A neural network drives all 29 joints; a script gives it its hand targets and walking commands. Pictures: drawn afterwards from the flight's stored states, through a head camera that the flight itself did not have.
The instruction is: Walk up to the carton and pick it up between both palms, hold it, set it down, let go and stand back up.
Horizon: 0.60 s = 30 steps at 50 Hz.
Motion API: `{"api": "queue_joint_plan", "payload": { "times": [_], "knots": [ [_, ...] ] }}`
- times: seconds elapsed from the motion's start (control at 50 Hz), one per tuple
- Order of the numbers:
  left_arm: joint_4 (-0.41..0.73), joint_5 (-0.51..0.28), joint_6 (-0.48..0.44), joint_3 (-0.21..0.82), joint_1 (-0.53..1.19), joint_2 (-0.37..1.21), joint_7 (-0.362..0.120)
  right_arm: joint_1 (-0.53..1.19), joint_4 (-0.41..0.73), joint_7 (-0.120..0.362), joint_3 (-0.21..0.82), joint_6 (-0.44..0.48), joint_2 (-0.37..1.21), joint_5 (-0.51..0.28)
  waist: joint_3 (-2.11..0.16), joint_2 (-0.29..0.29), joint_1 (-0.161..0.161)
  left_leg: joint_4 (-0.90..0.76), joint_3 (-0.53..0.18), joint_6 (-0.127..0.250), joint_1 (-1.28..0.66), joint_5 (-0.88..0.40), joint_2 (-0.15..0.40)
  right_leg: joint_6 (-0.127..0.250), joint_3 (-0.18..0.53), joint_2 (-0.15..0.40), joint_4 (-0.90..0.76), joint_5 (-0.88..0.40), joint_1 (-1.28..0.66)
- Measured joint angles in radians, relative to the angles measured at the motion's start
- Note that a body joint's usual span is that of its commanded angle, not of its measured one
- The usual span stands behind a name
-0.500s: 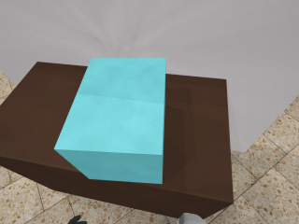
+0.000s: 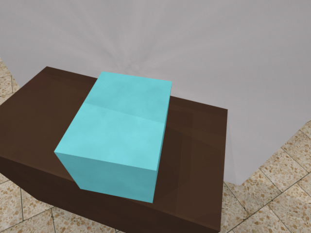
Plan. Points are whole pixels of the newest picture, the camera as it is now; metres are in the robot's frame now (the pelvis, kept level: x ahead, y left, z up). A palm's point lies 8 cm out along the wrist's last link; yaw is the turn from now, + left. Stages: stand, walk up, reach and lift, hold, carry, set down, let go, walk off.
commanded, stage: walk up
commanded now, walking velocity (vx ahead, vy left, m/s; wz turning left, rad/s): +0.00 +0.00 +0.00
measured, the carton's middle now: (126, 134) +0.38 +0.11 -0.01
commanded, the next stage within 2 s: none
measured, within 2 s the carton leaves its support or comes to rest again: neither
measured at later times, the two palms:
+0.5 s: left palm out of the picture -0.02 +0.16 -0.15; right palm out of the picture -0.03 -0.21 -0.16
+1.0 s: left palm out of the picture -0.04 +0.14 -0.15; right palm out of the picture -0.02 -0.24 -0.16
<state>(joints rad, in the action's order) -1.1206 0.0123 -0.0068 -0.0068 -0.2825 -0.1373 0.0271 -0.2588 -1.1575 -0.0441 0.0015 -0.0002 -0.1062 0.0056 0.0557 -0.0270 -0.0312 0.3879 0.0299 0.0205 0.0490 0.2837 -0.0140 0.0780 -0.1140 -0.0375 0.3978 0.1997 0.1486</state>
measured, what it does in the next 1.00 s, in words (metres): shifts its weight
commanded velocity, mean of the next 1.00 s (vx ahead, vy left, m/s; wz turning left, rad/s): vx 0.00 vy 0.00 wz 0.00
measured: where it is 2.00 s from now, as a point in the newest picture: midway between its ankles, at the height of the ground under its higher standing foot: outside the picture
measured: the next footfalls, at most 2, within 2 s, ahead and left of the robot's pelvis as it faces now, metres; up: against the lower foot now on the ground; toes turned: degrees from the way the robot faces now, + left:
left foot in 1.76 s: -0.01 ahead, +0.25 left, +0.00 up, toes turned -1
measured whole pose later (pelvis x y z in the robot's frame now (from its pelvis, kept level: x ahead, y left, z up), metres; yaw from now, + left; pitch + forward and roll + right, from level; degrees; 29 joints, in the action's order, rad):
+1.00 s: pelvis +0.03 -0.05 +0.00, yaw +0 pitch -1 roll -1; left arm -1.20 0.00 -0.03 0.01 -0.37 -0.09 0.05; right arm -0.32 -1.21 -0.05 0.00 0.00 -0.08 0.00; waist 0.02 0.02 -0.02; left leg 0.42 0.01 -0.06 0.06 0.34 0.08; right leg 0.14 -0.13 -0.14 0.31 0.20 0.11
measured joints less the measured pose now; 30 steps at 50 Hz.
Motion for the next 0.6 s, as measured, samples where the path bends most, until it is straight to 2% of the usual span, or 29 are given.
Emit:
{"api": "queue_joint_plan", "payload": {
  "times": [0.18,0.6],
  "knots": [
    [-0.052,-0.003,-0.008,0.013,-0.045,0.032,0.006,-0.031,-0.025,0.007,0.004,0.003,0.010,-0.001,0.005,0.047,0.016,-0.018,0.001,-0.007,-0.003,-0.007,0.010,0.007,0.001,-0.011,-0.028,-0.012,-0.007],
    [-0.057,-0.007,-0.020,0.014,-0.040,0.059,0.017,-0.066,-0.057,-0.005,0.010,0.001,0.029,-0.005,-0.029,0.044,0.013,0.019,-0.016,-0.055,0.013,0.033,0.063,0.046,-0.017,-0.064,-0.049,0.004,-0.018]
  ]
}}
